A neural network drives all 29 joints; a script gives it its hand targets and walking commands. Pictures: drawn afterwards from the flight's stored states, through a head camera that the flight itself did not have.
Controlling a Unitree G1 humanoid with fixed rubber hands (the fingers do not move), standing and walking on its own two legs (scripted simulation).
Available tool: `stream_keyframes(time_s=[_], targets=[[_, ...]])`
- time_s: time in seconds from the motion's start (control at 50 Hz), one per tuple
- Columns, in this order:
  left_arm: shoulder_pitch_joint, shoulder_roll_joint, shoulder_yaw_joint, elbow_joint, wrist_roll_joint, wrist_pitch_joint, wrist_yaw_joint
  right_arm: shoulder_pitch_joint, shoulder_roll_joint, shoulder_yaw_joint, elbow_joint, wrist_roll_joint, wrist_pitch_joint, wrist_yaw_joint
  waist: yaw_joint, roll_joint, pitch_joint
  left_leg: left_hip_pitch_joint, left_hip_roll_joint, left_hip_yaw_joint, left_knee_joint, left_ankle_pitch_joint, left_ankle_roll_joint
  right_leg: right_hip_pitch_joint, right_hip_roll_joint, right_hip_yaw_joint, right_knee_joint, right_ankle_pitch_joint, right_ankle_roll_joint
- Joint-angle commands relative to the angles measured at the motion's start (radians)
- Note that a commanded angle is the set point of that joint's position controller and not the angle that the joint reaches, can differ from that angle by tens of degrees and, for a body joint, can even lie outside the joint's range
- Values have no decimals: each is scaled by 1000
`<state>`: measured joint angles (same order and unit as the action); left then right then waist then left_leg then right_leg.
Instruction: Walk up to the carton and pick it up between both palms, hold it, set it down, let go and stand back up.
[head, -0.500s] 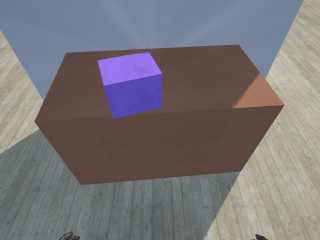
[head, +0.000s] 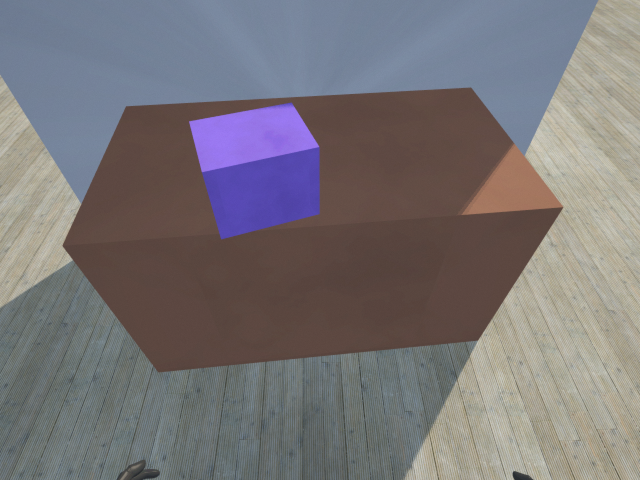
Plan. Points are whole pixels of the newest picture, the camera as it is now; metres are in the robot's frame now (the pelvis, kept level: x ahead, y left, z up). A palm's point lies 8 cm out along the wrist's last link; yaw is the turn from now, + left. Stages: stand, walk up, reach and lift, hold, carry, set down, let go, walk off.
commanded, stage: stand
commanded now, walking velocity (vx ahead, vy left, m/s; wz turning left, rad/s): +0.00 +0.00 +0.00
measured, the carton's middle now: (257, 169) +0.72 +0.12 -0.04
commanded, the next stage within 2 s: walk up in 0.38 s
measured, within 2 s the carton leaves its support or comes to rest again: neither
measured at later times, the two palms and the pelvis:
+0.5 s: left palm out of the picture +0.11 +0.26 -0.09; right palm out of the picture +0.07 -0.27 -0.10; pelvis +0.00 +0.00 +0.00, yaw -1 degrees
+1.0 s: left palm out of the picture +0.13 +0.40 -0.12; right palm out of the picture +0.10 -0.19 -0.11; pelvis +0.05 +0.11 -0.03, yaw -4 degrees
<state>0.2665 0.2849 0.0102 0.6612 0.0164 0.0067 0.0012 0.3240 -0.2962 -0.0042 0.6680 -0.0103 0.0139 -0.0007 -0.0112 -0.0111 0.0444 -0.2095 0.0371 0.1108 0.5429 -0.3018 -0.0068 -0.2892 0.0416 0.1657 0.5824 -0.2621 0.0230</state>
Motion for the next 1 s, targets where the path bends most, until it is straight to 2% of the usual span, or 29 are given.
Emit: stream_keyframes(time_s=[0.0,0.18,0.36,0.54,0.56,0.58,0.6,0.62,0.64,0.66,0.68,0.7,0.74,0.78,0.82,0.84,0.86,0.88,0.9,0.92,0.94,0.96,0.98], targets=[[-4,124,39,-70,1,-15,6,24,-131,-38,-68,0,-14,-5,1,-2,-24,10,90,-105,-113,16,49,-30,-66,68,-95,113,-43],[-2,124,37,-65,0,-17,6,31,-134,-36,-68,-1,-15,-6,-3,-4,-28,21,90,-100,-105,52,49,-31,-66,72,-91,145,-42],[-1,120,39,-60,0,-16,5,27,-137,-36,-61,1,-13,-6,2,6,-7,-4,93,-100,-123,-17,49,-38,-59,78,-101,96,-41],[2,126,40,-57,1,-17,8,36,-135,-36,-55,-1,-13,-7,-3,-24,-20,23,91,-90,-108,9,50,-48,-64,87,-103,116,-43],[126,155,81,-62,34,-22,5,96,-188,-77,-67,-52,-14,11,2,27,-72,30,74,-86,-18,-384,91,-31,-65,152,-88,-372,-104],[131,181,93,-61,43,-23,4,104,-190,-84,-72,-60,-13,19,-5,1,6,-41,68,-123,15,-464,102,-98,-97,239,-128,-528,-134],[133,191,101,-65,44,-23,4,111,-174,-85,-80,-60,-13,25,-7,-26,46,-93,48,-125,56,-462,98,-118,-132,313,-179,-604,-160],[136,202,107,-64,44,-23,6,108,-156,-84,-92,-58,-14,30,0,-50,64,-164,17,-111,109,-421,84,-88,-167,388,-233,-641,-187],[149,219,115,-60,44,-27,12,85,-134,-77,-115,-57,-20,34,18,-95,94,-241,-15,-83,182,-308,65,-37,-212,484,-283,-607,-223],[165,224,122,-52,51,-30,19,52,-121,-71,-139,-59,-25,35,41,-126,108,-341,-16,-91,272,-259,50,34,-266,571,-316,-542,-260],[184,221,123,-47,58,-32,27,24,-120,-69,-155,-61,-28,36,61,-143,117,-438,8,-121,331,-252,43,110,-302,622,-317,-454,-291],[192,212,120,-43,63,-34,34,15,-127,-68,-158,-58,-30,35,72,-136,98,-507,28,-140,365,-246,38,193,-313,628,-302,-376,-301],[177,193,112,-42,66,-34,45,26,-139,-74,-154,-50,-33,38,72,-138,38,-504,45,-160,371,-222,28,251,-285,556,-263,-304,-278],[121,188,110,-47,64,-33,47,62,-145,-87,-156,-42,-27,47,43,-153,-1,-382,44,-167,323,-200,24,153,-231,463,-254,-362,-235],[38,205,113,-61,53,-32,38,111,-133,-95,-148,-36,-21,54,-1,-210,2,-215,39,-156,262,-137,25,-18,-182,364,-236,-356,-212],[-28,209,114,-76,50,-28,32,178,-130,-102,-128,-31,-24,53,-52,-233,-10,-51,32,-128,189,-75,32,-139,-139,277,-185,-322,-181],[-106,193,106,-94,48,-23,26,304,-140,-114,-84,-26,-29,46,-133,-198,-47,181,1,-73,99,32,39,-278,-82,179,-80,-315,-136],[-112,128,84,-104,48,-18,23,425,-171,-129,-32,-25,-34,34,-194,-54,-95,368,-23,-65,57,65,40,-389,8,77,147,-359,-86],[-56,34,55,-116,41,-16,21,466,-226,-136,-18,-25,-39,23,-208,153,-107,378,69,-219,-17,-93,49,-454,116,-37,438,-396,-49],[8,9,46,-143,36,-14,24,388,-280,-132,-64,-41,-37,11,-144,248,-47,272,257,-595,-189,-441,98,-543,123,-51,598,-423,-25],[86,70,61,-136,35,-5,29,267,-299,-124,-104,-50,-30,1,-72,183,38,138,372,-806,-354,-669,147,-528,58,-12,648,-384,-30],[128,104,63,-123,31,6,27,195,-312,-127,-118,-54,-24,-4,-31,168,111,23,417,-893,-448,-870,196,-517,4,-20,674,-361,-31],[99,135,72,-116,37,11,24,160,-301,-125,-117,-44,-23,-2,-22,177,206,-92,403,-890,-485,-898,214,-512,-36,-30,690,-306,-29]])
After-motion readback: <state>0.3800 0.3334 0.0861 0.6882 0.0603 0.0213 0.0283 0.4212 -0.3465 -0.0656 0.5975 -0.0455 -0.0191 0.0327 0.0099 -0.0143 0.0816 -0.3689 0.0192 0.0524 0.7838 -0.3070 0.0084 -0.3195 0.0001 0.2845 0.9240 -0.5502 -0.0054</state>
